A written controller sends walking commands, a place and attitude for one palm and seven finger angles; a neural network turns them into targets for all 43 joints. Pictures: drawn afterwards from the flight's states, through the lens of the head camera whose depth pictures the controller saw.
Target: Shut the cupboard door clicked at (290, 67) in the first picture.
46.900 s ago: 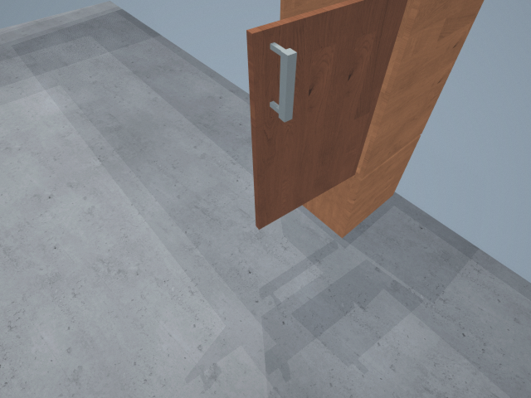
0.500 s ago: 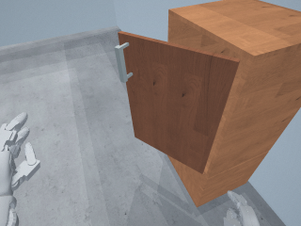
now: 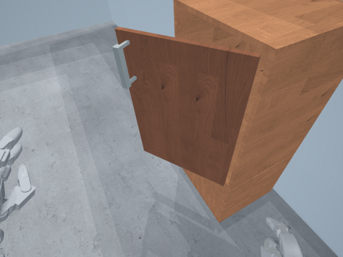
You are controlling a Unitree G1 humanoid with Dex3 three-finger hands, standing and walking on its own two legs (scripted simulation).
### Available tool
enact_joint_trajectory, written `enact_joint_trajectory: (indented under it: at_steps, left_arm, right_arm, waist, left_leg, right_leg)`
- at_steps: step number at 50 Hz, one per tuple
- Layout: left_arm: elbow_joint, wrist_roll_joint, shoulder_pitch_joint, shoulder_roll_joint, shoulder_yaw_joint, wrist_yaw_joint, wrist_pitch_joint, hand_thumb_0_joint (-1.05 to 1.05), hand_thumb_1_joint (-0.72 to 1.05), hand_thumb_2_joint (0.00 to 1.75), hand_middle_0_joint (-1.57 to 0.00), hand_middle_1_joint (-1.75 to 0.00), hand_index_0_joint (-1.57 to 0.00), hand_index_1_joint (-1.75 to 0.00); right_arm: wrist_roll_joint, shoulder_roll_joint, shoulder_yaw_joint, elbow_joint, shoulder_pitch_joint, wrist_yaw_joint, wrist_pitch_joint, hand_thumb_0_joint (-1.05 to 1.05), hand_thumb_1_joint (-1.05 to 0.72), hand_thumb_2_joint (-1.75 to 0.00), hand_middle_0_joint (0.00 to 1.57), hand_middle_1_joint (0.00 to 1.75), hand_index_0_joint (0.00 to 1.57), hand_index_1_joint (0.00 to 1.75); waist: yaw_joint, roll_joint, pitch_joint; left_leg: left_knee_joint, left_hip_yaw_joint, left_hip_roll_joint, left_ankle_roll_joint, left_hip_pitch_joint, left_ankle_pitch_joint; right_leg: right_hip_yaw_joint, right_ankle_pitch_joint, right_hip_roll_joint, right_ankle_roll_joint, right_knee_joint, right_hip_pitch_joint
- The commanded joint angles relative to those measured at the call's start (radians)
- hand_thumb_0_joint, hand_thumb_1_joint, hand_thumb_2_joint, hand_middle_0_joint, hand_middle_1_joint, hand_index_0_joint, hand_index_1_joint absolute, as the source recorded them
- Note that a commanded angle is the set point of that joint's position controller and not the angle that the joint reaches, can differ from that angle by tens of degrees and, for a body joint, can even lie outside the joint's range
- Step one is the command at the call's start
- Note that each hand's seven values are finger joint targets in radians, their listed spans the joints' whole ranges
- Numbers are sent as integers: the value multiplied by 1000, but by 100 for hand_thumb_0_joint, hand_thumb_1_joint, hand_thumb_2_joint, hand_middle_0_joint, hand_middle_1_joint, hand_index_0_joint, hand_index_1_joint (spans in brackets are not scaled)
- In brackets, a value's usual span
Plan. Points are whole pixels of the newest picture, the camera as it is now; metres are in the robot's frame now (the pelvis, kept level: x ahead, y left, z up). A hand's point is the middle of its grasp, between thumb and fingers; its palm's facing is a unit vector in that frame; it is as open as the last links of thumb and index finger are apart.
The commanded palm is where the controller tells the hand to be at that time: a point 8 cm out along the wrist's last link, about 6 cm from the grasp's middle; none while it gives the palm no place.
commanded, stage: step back with the hand held close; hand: left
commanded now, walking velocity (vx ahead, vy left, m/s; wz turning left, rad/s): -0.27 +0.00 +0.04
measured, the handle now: (126, 65) +0.62 +0.19 +0.15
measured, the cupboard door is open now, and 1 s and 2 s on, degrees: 33 33 33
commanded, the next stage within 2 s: stop stepping back and stand still in 1.12 s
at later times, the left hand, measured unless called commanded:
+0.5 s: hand out of the picture +0.12 +0.30 +0.15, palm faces +0.46 -0.76 -0.46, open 7.4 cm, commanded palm +0.06 +0.33 +0.18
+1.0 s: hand out of the picture +0.05 +0.34 +0.17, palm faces +0.50 -0.76 -0.42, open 7.4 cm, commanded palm -0.01 +0.35 +0.18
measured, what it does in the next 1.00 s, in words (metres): walks backwards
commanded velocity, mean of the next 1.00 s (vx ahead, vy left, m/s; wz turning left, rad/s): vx -0.34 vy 0.00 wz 0.00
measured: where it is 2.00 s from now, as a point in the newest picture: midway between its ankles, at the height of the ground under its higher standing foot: outside the picture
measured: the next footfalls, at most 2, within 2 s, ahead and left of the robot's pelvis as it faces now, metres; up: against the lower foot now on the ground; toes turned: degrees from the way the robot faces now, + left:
right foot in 1.18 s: -0.28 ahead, -0.10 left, +0.01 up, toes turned +0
left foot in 1.48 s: -0.09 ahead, +0.17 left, +0.00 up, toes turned -11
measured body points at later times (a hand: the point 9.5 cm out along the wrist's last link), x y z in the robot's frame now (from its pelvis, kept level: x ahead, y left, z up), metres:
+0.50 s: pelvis -0.07 +0.02 -0.02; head -0.07 +0.03 +0.43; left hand +0.09 +0.34 +0.18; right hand +0.10 -0.21 -0.09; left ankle +0.01 +0.07 -0.74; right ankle -0.03 -0.11 -0.74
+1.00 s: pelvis -0.13 +0.05 -0.01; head -0.12 +0.09 +0.43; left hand +0.02 +0.38 +0.19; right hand +0.05 -0.18 -0.08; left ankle +0.01 +0.07 -0.74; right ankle -0.19 -0.11 -0.69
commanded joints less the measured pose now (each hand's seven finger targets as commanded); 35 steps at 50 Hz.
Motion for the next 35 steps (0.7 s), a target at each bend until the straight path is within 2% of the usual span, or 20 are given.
enact_joint_trajectory:
  at_steps: [1, 5, 6, 8, 10, 11, 14, 15, 16, 19, 20, 21, 24, 25, 26, 29, 30, 31, 34, 35]
  left_arm:
    - [-228, -10, -14, 230, 166, 33, -63, 0, 90, 90, -20, -30, -20, -30]
    - [-264, -8, 6, 264, 203, 46, -73, 0, 90, 90, -20, -30, -20, -30]
    - [-262, -10, 20, 238, 186, 46, -74, 0, 90, 90, -20, -30, -20, -30]
    - [-266, -8, 19, 237, 188, 49, -79, 0, 90, 90, -20, -30, -20, -30]
    - [-269, 0, 11, 252, 208, 53, -86, 0, 90, 90, -20, -30, -20, -30]
    - [-265, 0, 8, 221, 183, 53, -89, 0, 90, 90, -20, -30, -20, -30]
    - [-256, 14, -23, 211, 185, 57, -106, 0, 90, 90, -20, -30, -20, -30]
    - [-257, 22, -28, 234, 209, 58, -113, 0, 90, 90, -20, -30, -20, -30]
    - [-263, 23, -40, 198, 178, 56, -119, 0, 90, 90, -20, -30, -20, -30]
    - [-292, 35, -73, 196, 181, 58, -138, 0, 90, 90, -20, -30, -20, -30]
    - [-312, 40, -83, 230, 214, 57, -145, 0, 90, 90, -20, -30, -20, -30]
    - [-317, 36, -82, 200, 188, 55, -148, 0, 90, 90, -20, -30, -20, -30]
    - [-320, 41, -84, 198, 199, 54, -156, 0, 90, 90, -20, -30, -20, -30]
    - [-318, 48, -76, 237, 238, 55, -159, 0, 90, 90, -20, -30, -20, -30]
    - [-318, 40, -76, 195, 201, 51, -162, 0, 90, 90, -20, -30, -20, -30]
    - [-297, 40, -67, 196, 210, 50, -167, 0, 90, 90, -20, -30, -20, -30]
    - [-279, 47, -57, 231, 245, 51, -167, 0, 90, 90, -20, -30, -20, -30]
    - [-291, 41, -67, 187, 200, 47, -171, 0, 90, 90, -20, -30, -20, -30]
    - [-300, 42, -89, 191, 182, 56, -174, 0, 90, 90, -20, -30, -20, -30]
    - [-313, 43, -97, 228, 206, 64, -177, 0, 90, 90, -20, -30, -20, -30]
  right_arm:
    - [2, -96, -37, -183, -97, -21, -31, 0, -90, -90, 20, 30, 20, 30]
    - [-2, -111, -43, -192, -89, -25, -30, 0, -90, -90, 20, 30, 20, 30]
    - [-1, -103, -38, -196, -83, -25, -32, 0, -90, -90, 20, 30, 20, 30]
    - [-2, -107, -40, -198, -78, -25, -37, 0, -90, -90, 20, 30, 20, 30]
    - [-8, -122, -44, -194, -74, -26, -48, 0, -90, -90, 20, 30, 20, 30]
    - [-4, -110, -38, -195, -70, -27, -51, 0, -90, -90, 20, 30, 20, 30]
    - [-5, -120, -42, -193, -58, -28, -70, 0, -90, -90, 20, 30, 20, 30]
    - [-8, -128, -45, -189, -64, -28, -77, 0, -90, -90, 20, 30, 20, 30]
    - [-6, -116, -40, -190, -52, -27, -83, 0, -90, -90, 20, 30, 20, 30]
    - [-10, -122, -44, -185, -42, -25, -104, 0, -90, -90, 20, 30, 20, 30]
    - [-15, -129, -47, -179, -46, -24, -114, 0, -90, -90, 20, 30, 20, 30]
    - [-15, -118, -42, -180, -41, -24, -117, 0, -90, -90, 20, 30, 20, 30]
    - [-20, -122, -46, -172, -35, -19, -131, 0, -90, -90, 20, 30, 20, 30]
    - [-22, -128, -52, -166, -42, -17, -136, 0, -90, -90, 20, 30, 20, 30]
    - [-22, -112, -45, -167, -36, -16, -136, 0, -90, -90, 20, 30, 20, 30]
    - [-23, -115, -51, -155, -31, -11, -137, 0, -90, -90, 20, 30, 20, 30]
    - [-26, -120, -56, -146, -31, -8, -136, 0, -90, -90, 20, 30, 20, 30]
    - [-23, -101, -51, -150, -31, -6, -134, 0, -90, -90, 20, 30, 20, 30]
    - [-28, -84, -51, -134, -18, 5, -127, 0, -90, -90, 20, 30, 20, 30]
    - [-33, -86, -57, -118, -16, 9, -125, 0, -90, -90, 20, 30, 20, 30]
  waist:
    - [-2, -72, -142]
    - [0, -19, -138]
    - [-2, -22, -136]
    - [-2, -10, -113]
    - [1, 19, -92]
    - [-5, 10, -79]
    - [-11, 22, -29]
    - [-6, 32, -25]
    - [-11, 22, -21]
    - [-11, 42, -22]
    - [-5, 32, -37]
    - [-9, 28, -35]
    - [-6, 58, -33]
    - [-2, 60, -36]
    - [-6, 52, -29]
    - [-9, 32, -17]
    - [-6, -3, -15]
    - [-11, -40, -16]
    - [-27, -152, 5]
    - [-30, -185, -14]
  left_leg:
    - [-17, -139, 123, -15, 113, 364]
    - [-42, -158, 137, -8, 49, 299]
    - [-53, -168, 145, -7, 22, 293]
    - [-77, -182, 158, 2, -33, 208]
    - [-113, -204, 168, 10, -113, 76]
    - [-127, -212, 175, 14, -158, 5]
    - [-187, -250, 192, 33, -306, -272]
    - [-203, -261, 195, 39, -351, -344]
    - [-209, -268, 196, 37, -371, -375]
    - [-236, -293, 213, 42, -423, -450]
    - [-247, -304, 217, 43, -419, -449]
    - [-243, -301, 219, 40, -418, -439]
    - [-270, -318, 237, 42, -467, -503]
    - [-278, -326, 239, 42, -470, -513]
    - [-270, -322, 236, 38, -471, -499]
    - [-228, -299, 232, 38, -493, -503]
    - [-200, -285, 219, 35, -491, -496]
    - [-145, -256, 193, 25, -462, -463]
    - [73, -198, 109, -23, -282, -356]
    - [141, -183, 90, -38, -192, -280]
  right_leg:
    - [84, 410, -108, 13, 10, -39]
    - [91, 339, -89, 17, 33, -27]
    - [86, 325, -87, 15, 49, -11]
    - [88, 260, -74, 18, 61, -9]
    - [88, 196, -60, 17, 77, 20]
    - [85, 169, -62, 15, 88, 34]
    - [92, 84, -47, 12, 125, 74]
    - [93, 60, -40, 13, 134, 99]
    - [85, 47, -43, 9, 146, 101]
    - [73, 18, -24, 7, 192, 127]
    - [66, 20, -16, 9, 200, 142]
    - [60, 19, -20, 8, 208, 135]
    - [49, -9, 1, 7, 257, 165]
    - [47, -15, 10, 7, 261, 173]
    - [46, -20, 5, 3, 256, 161]
    - [91, -26, -2, -12, 250, 143]
    - [117, -40, -13, -18, 227, 130]
    - [158, -47, -43, -31, 188, 77]
    - [356, -198, -176, -96, -12, -217]
    - [410, -172, -230, -119, -59, -289]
